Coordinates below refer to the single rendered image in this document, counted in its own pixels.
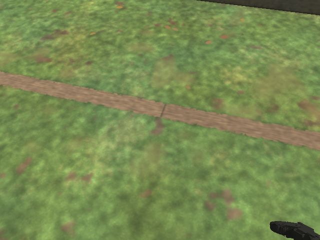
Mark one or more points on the right robot hand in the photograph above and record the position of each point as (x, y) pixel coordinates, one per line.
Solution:
(296, 231)

